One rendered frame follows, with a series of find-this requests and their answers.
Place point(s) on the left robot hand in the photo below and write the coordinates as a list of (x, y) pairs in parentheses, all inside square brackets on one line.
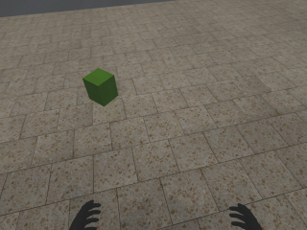
[(81, 219)]

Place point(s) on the carton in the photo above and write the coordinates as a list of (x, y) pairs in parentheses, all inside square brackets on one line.
[(100, 86)]

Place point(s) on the right robot hand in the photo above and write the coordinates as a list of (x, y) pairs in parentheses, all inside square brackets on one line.
[(249, 220)]

